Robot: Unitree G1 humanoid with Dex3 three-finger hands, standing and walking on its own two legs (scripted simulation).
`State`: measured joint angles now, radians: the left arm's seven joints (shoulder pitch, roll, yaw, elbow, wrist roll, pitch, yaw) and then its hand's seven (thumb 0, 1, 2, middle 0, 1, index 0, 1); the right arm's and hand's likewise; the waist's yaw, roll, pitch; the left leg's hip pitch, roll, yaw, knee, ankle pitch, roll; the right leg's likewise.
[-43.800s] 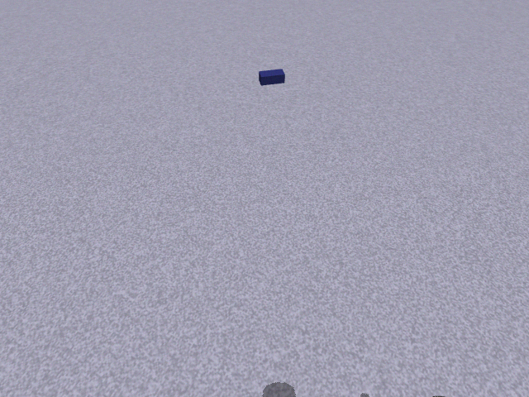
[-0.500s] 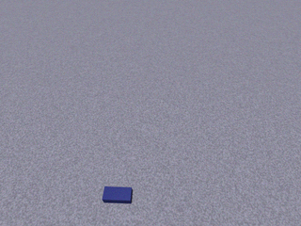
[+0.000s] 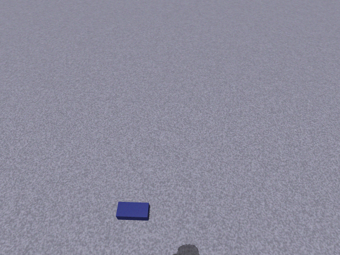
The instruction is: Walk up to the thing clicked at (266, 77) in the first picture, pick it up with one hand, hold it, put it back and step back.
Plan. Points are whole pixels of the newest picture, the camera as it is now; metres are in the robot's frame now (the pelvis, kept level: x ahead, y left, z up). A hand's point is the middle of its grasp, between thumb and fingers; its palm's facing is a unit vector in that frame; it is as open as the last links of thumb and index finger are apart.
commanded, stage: step back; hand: left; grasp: from above
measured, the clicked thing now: (133, 211) +0.43 +0.20 -0.74
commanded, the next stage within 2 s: none
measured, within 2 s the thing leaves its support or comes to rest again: neither
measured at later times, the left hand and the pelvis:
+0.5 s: hand out of the picture +0.03 +0.27 -0.17, palm faces +0.05 -0.92 -0.38, open 7.4 cm; pelvis -0.09 +0.00 -0.03, yaw +4 degrees
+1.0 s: hand out of the picture -0.13 +0.26 -0.16, palm faces -0.07 -0.91 -0.40, open 7.4 cm; pelvis -0.22 +0.00 -0.02, yaw -3 degrees
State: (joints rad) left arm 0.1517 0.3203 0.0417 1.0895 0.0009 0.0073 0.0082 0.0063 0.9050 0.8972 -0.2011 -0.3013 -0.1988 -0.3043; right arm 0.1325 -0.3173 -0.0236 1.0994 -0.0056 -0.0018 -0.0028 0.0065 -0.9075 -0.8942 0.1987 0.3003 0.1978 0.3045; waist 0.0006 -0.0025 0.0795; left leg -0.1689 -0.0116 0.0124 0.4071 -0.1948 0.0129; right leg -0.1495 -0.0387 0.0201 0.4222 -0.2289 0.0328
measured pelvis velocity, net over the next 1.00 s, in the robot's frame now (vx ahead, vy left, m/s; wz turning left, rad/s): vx -0.22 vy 0.00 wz -0.05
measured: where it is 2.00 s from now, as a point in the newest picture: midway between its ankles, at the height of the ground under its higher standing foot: outside the picture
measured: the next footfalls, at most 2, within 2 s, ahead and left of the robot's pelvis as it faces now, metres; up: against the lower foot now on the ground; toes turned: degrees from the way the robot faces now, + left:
left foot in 0.50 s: -0.08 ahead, +0.11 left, +0.00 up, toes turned +2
right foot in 0.92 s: -0.18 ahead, -0.12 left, +0.00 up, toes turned -1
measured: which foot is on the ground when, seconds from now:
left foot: down 0.00-0.16, up 0.18-0.48, down 0.50-0.96, up 0.98-1.00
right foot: down 0.00-0.52, up 0.54-0.90, down 0.92-1.00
